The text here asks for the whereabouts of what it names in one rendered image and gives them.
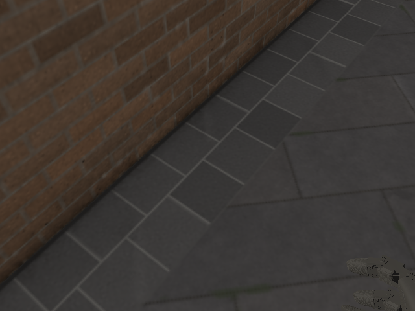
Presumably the robot right hand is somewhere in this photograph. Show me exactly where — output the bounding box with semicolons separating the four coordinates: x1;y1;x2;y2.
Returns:
341;255;415;311

